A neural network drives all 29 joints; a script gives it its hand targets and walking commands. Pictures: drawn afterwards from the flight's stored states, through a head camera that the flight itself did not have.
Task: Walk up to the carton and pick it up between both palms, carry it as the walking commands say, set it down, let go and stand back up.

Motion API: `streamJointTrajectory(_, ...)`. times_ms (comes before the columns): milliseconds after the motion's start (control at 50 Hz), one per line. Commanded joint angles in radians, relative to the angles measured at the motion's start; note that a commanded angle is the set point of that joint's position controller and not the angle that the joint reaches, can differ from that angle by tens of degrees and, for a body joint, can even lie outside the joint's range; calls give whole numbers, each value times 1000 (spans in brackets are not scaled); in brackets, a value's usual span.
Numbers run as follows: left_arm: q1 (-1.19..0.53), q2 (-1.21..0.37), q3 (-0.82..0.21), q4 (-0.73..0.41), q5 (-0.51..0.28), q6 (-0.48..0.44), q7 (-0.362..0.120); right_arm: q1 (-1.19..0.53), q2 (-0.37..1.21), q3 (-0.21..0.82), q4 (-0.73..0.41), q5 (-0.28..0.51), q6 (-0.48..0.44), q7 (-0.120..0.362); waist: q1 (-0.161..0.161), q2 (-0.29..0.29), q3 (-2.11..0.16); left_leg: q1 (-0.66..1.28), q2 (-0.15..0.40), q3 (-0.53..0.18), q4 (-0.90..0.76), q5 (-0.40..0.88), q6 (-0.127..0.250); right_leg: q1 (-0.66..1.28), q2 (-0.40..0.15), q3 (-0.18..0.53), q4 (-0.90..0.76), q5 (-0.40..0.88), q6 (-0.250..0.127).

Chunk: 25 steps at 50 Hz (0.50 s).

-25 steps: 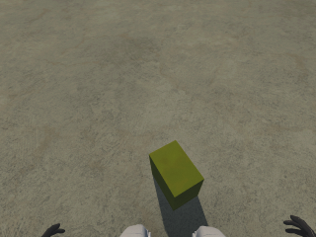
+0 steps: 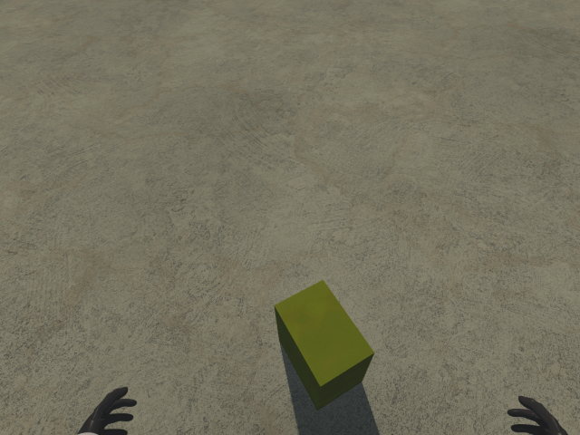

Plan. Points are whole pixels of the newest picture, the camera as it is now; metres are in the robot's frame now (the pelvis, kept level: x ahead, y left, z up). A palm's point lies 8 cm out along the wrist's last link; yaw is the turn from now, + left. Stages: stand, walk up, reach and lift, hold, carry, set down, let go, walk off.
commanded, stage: walk up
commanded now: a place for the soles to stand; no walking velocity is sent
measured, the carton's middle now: (320, 345) +0.46 -0.03 -0.64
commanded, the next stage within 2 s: none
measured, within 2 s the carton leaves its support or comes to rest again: neither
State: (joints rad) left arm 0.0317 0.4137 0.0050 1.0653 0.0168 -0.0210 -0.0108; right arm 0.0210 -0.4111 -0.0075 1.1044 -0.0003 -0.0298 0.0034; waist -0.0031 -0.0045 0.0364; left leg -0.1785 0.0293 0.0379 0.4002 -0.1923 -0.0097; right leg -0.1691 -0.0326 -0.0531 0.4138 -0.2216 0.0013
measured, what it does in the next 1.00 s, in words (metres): steps to the right, turning left: right foot, then left foot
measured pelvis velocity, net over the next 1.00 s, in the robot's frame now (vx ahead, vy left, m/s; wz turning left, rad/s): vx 0.03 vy -0.29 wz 0.43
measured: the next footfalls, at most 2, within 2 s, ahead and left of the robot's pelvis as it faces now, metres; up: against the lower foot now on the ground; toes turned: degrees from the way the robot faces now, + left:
right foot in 0.34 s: +0.07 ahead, -0.27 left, +0.00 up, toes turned +8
left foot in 0.56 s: +0.05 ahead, -0.07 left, +0.00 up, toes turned +17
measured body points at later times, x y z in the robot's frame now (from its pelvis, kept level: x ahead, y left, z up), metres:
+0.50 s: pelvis -0.02 -0.17 -0.04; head +0.03 -0.14 +0.41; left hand +0.08 +0.19 -0.12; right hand +0.12 -0.53 -0.10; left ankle +0.01 -0.04 -0.71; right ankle +0.03 -0.28 -0.74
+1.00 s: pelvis +0.03 -0.29 -0.03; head +0.06 -0.29 +0.42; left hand -0.05 +0.06 -0.10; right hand +0.28 -0.55 -0.12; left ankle +0.00 -0.15 -0.72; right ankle +0.10 -0.37 -0.74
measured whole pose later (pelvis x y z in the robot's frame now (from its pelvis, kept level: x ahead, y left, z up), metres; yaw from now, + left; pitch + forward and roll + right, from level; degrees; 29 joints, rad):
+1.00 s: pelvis +0.03 -0.29 -0.03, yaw +25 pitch -1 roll +2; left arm 0.29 0.46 0.09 0.78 0.04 -0.04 -0.02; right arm 0.26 -0.50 -0.06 0.80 -0.02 -0.04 -0.01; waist 0.05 0.01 0.07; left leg -0.44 -0.02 -0.05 0.90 -0.47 0.03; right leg -0.36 -0.07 -0.10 0.75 -0.37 -0.03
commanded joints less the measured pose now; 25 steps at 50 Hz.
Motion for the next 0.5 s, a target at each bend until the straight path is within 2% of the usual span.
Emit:
streamJointTrajectory(0,-118,247,93,-220,53,53,-54,304,-422,-130,-39,-3,-32,-78,-103,32,-4,202,312,-466,-107,127,186,-389,14,90,309,-219,-36)
streamJointTrajectory(20,-95,216,93,-270,59,73,-62,321,-412,-150,-77,-5,-44,-100,-77,35,-36,247,377,-513,-77,164,239,-490,-28,192,464,-234,-28)
streamJointTrajectory(40,-60,200,94,-285,60,85,-66,300,-373,-151,-117,-3,-51,-115,-41,18,-49,223,377,-467,-41,228,244,-516,-55,218,552,-223,-24)
streamJointTrajectory(60,-37,198,102,-302,60,89,-70,299,-352,-153,-149,-6,-57,-123,-23,13,-58,181,358,-428,-21,218,235,-511,-72,222,593,-217,-19)
streamJointTrajectory(120,-52,196,126,-375,65,100,-99,309,-363,-155,-228,-28,-69,-122,-28,70,-41,-31,270,-327,26,211,214,-414,-58,169,597,-209,0)
streamJointTrajectory(180,-82,212,148,-447,58,106,-115,361,-407,-166,-288,-45,-76,-121,-44,136,-69,-108,256,-361,72,138,232,-389,-46,152,585,-214,3)
streamJointTrajectory(240,-65,234,166,-482,53,102,-118,380,-443,-172,-336,-53,-78,-128,-36,200,-97,-165,246,-397,113,38,234,-352,-39,136,559,-234,-8)
streamJointTrajectory(280,10,239,179,-478,49,97,-117,352,-460,-170,-359,-57,-72,-130,-1,256,-112,-273,230,-370,138,23,217,-218,-18,94,472,-270,-25)
streamJointTrajectory(300,112,238,189,-455,50,92,-113,309,-455,-162,-374,-60,-67,-129,64,238,-127,-389,193,-307,197,6,185,-51,4,57,345,-229,-41)
streamJointTrajectory(320,243,272,209,-419,62,81,-105,335,-388,-136,-375,-69,-62,-131,129,83,-140,-561,88,-211,393,-104,129,150,23,72,233,-272,-54)
streamJointTrajectory(340,260,396,236,-436,70,78,-95,296,-284,-99,-419,-44,-64,-140,186,-301,-91,-748,-93,-24,658,-338,51,68,-292,493,-71,-525,-175)
streamJointTrajectory(360,157,414,226,-473,55,74,-90,236,-326,-106,-408,-33,-59,-159,149,-211,-74,-696,-50,-96,787,-448,39,-72,-352,589,-142,-490,-235)
streamJointTrajectory(380,94,370,215,-480,52,72,-82,292,-338,-111,-357,-18,-62,-161,95,-175,-33,-619,-25,-120,821,-407,42,-132,-322,504,-92,-407,-265)
streamJointTrajectory(400,46,324,206,-478,51,70,-73,353,-344,-113,-317,-12,-66,-153,41,-160,2,-551,-2,-96,814,-355,34,-185,-274,407,-37,-348,-253)
streamJointTrajectory(420,19,295,198,-484,53,73,-71,421,-358,-117,-287,-8,-67,-144,10,-175,4,-482,22,-51,751,-300,21,-205,-233,331,1,-316,-235)
streamJointTrajectory(440,10,271,190,-493,57,77,-71,463,-359,-121,-269,-7,-66,-133,1,-201,8,-399,14,2,680,-284,14,-235,-210,263,22,-262,-232)
streamJointTrajectory(460,27,261,184,-494,61,78,-71,479,-343,-120,-268,-8,-66,-126,6,-220,12,-323,2,21,591,-298,20,-267,-211,233,37,-199,-244)
streamJointTrajectory(480,30,253,177,-495,60,80,-71,503,-317,-116,-268,-5,-69,-121,-6,-225,10,-225,-12,31,499,-273,32,-308,-211,209,58,-166,-250)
